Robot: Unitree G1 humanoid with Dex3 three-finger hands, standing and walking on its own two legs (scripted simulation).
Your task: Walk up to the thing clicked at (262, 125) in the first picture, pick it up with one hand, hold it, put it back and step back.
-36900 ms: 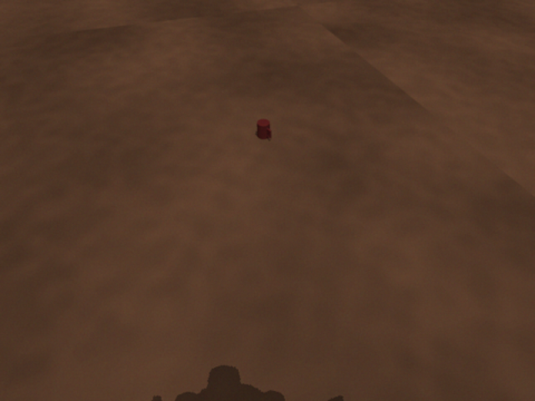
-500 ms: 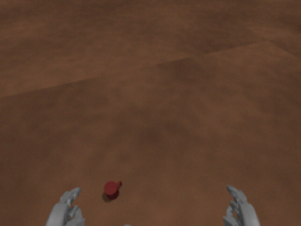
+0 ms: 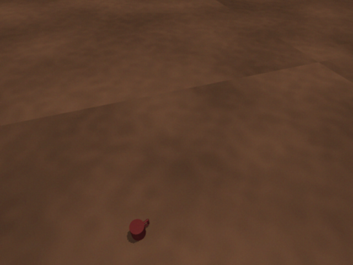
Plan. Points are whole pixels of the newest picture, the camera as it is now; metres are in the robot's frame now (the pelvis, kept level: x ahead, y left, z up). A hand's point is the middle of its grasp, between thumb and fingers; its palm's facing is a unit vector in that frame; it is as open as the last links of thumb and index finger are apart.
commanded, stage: stand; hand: left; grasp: from above
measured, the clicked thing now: (140, 227) +0.46 +0.20 -0.72
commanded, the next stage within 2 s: step back in 1.98 s
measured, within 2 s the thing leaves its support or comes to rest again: neither
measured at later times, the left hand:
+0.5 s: hand out of the picture +0.02 +0.23 -0.15, palm faces +0.02 -0.94 -0.34, open 7.4 cm
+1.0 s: hand out of the picture +0.07 +0.21 -0.15, palm faces +0.00 -0.95 -0.32, open 7.4 cm
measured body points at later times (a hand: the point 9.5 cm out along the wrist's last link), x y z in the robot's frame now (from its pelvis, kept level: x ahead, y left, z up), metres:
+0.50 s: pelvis -0.01 -0.01 +0.01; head -0.02 -0.02 +0.46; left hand +0.02 +0.28 -0.13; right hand +0.05 -0.29 -0.13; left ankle +0.03 +0.09 -0.74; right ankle +0.00 -0.14 -0.74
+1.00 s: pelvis +0.01 -0.03 +0.01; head +0.01 -0.03 +0.46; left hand +0.07 +0.26 -0.13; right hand +0.07 -0.31 -0.13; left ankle +0.03 +0.09 -0.74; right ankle +0.00 -0.14 -0.74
